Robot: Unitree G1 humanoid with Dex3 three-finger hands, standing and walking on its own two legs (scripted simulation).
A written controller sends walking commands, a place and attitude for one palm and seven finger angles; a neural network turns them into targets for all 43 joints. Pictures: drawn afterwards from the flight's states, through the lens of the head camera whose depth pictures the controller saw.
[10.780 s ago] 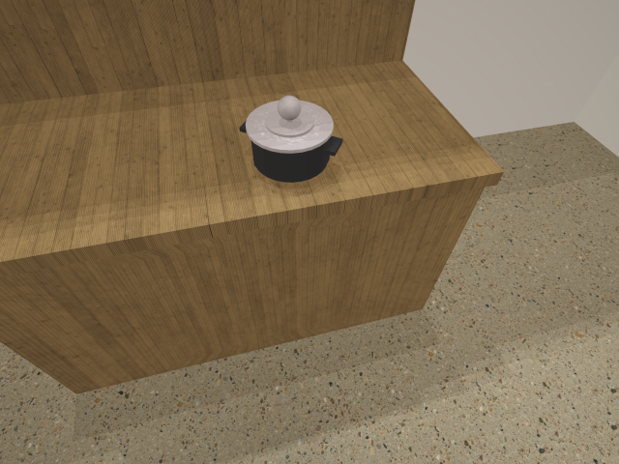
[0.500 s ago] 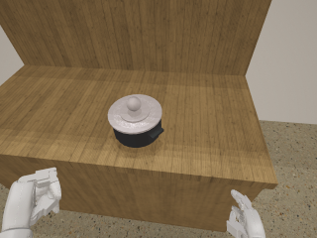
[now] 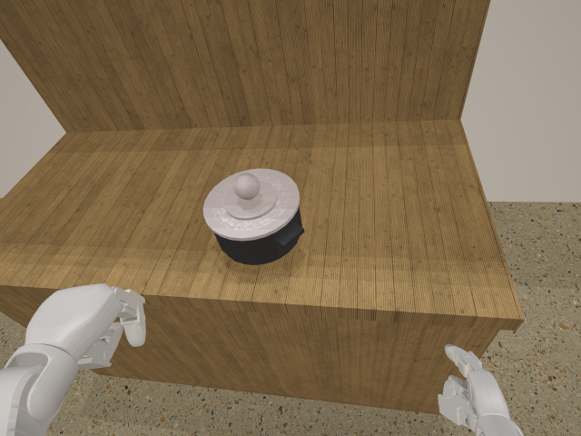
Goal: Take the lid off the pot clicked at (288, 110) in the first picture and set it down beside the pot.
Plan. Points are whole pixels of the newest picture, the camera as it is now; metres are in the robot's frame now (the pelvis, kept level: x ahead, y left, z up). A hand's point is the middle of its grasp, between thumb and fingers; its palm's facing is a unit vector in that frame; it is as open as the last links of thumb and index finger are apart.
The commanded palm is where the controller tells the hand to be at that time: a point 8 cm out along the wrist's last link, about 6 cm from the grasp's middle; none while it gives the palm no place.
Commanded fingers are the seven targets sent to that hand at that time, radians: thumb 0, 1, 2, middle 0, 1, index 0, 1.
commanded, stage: reach forward and open the fingers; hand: left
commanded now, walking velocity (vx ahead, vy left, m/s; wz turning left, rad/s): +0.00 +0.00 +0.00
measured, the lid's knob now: (246, 186) +0.52 +0.15 +0.05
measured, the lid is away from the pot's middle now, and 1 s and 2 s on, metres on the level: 0.00 0.00 0.00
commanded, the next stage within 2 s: move the open hand above the knob in 0.66 s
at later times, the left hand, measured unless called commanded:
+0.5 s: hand (108, 288) +0.26 +0.26 +0.12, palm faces -0.17 -0.07 -0.98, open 9.8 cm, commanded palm +0.24 +0.26 +0.19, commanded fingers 0.00 -0.33 1.40 -0.80 -0.08 -0.80 -0.08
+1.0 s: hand (133, 239) +0.31 +0.24 +0.14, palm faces -0.17 -0.03 -0.98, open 10.5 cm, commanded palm +0.29 +0.24 +0.20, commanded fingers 0.00 -0.35 1.44 -0.80 -0.08 -0.80 -0.08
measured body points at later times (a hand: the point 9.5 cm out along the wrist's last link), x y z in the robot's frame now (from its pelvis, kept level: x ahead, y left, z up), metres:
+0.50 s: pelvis -0.02 +0.02 +0.01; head +0.00 -0.03 +0.45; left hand +0.26 +0.27 +0.17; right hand +0.18 -0.20 -0.10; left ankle +0.00 +0.13 -0.74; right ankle -0.01 -0.13 -0.74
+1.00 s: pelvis -0.01 +0.01 +0.00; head +0.00 -0.04 +0.45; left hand +0.32 +0.24 +0.20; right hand +0.20 -0.21 -0.10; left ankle +0.00 +0.13 -0.74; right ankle -0.01 -0.13 -0.74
